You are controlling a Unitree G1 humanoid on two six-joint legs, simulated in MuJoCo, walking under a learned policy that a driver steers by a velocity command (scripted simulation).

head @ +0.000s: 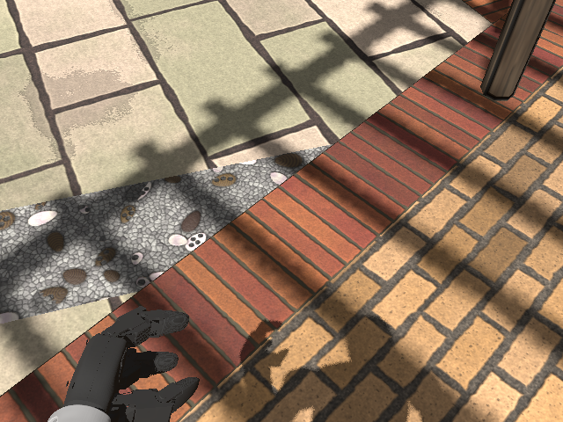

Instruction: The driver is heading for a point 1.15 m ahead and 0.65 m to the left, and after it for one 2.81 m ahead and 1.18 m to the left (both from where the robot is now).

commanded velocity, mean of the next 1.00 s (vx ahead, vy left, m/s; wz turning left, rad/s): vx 0.20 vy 0.00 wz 0.93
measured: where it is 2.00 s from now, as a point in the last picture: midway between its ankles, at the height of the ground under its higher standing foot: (212, 316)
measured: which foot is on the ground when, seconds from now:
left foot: down 0.00-0.02, up 0.04-0.42, down 0.44-0.76, up 0.78-1.00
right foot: up 0.00-0.00, down 0.02-0.44, up 0.46-0.72, down 0.74-1.00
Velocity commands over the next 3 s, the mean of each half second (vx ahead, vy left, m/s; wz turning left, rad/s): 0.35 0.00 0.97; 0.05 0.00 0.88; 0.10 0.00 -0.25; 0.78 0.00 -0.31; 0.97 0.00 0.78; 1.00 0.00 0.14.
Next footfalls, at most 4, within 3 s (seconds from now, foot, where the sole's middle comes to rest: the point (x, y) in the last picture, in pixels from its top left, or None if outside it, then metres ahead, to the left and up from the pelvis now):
0.02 right None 0.21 -0.18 -0.76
0.44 left None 0.40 0.13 -0.76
0.74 right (284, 379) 0.55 -0.07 -0.76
1.10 left None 0.36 0.09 -0.76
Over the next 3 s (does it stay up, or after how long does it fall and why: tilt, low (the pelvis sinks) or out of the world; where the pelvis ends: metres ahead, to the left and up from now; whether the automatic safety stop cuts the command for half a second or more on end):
stays up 1.28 0.76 -0.11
